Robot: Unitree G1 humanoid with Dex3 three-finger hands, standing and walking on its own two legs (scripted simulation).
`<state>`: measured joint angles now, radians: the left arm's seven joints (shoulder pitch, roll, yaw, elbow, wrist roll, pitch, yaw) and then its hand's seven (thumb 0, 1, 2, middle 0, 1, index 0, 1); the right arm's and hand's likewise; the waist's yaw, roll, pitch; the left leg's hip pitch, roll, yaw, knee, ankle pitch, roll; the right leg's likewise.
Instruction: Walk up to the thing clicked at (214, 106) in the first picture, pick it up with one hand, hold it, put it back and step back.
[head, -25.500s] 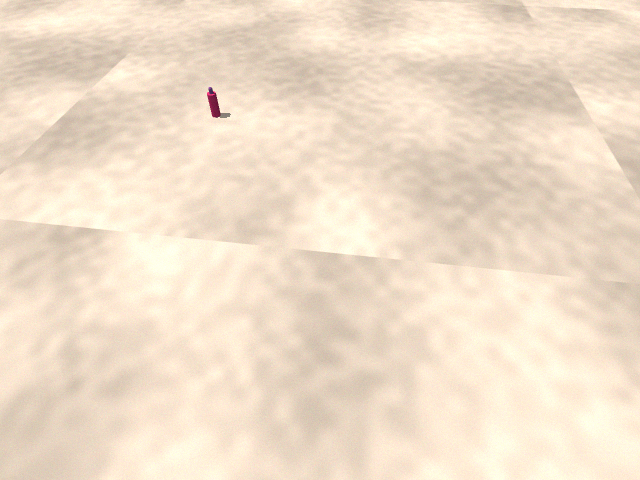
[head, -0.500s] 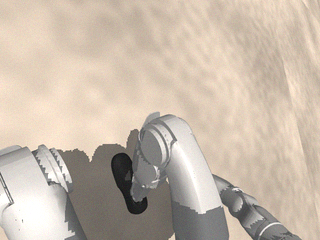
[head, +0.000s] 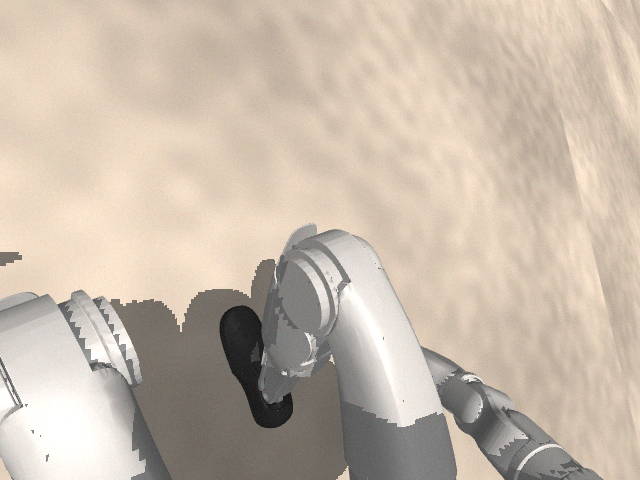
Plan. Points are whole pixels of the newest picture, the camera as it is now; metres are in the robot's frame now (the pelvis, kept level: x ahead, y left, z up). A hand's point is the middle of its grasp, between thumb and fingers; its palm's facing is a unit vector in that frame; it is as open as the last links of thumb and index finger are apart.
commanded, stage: withdraw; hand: left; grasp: from the side
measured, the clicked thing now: out of the picture +0.44 +0.31 -0.20
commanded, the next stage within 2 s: rise in 0.28 s
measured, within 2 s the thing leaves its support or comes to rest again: neither
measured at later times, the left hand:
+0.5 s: hand out of the picture +0.40 +0.39 -0.09, palm faces +0.40 -0.91 -0.11, open 17.6 cm
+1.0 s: hand out of the picture +0.28 +0.36 +0.07, palm faces +0.30 -0.82 -0.49, open 17.2 cm
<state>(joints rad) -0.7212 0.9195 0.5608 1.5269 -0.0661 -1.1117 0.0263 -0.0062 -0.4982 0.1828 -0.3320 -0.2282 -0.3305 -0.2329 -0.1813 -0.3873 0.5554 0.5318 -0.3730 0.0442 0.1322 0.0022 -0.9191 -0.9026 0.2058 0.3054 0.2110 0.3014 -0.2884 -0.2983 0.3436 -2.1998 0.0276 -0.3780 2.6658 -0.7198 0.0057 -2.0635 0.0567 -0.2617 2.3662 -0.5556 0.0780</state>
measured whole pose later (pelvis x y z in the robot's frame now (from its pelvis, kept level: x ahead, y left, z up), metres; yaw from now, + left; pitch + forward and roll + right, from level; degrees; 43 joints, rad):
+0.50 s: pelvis +0.01 +0.00 +0.02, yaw +4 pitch +19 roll -15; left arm -0.66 0.83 0.53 1.23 -0.04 -0.73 -0.18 -0.01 -0.59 0.05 -0.06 -0.04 -0.07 -0.04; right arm -0.05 -0.34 0.31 0.59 -0.18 0.06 0.10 0.00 -0.90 -0.90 0.21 0.31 0.21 0.30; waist -0.18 -0.16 0.12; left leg -2.24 0.03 -0.26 2.56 -0.69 0.03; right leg -2.11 0.01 -0.18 2.33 -0.59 0.05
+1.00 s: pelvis +0.02 -0.02 +0.16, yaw +12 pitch +32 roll -5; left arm -0.17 0.52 0.33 0.48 0.06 -0.09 0.01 -0.01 -0.50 0.08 -0.06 -0.06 -0.07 -0.06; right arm 0.09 -0.26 0.02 0.55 0.04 0.15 0.01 0.01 -0.90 -0.90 0.20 0.31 0.21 0.30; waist -0.05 0.00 -0.13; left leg -1.95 0.04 -0.06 2.05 -0.67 0.01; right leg -1.92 -0.02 -0.04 1.97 -0.62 0.02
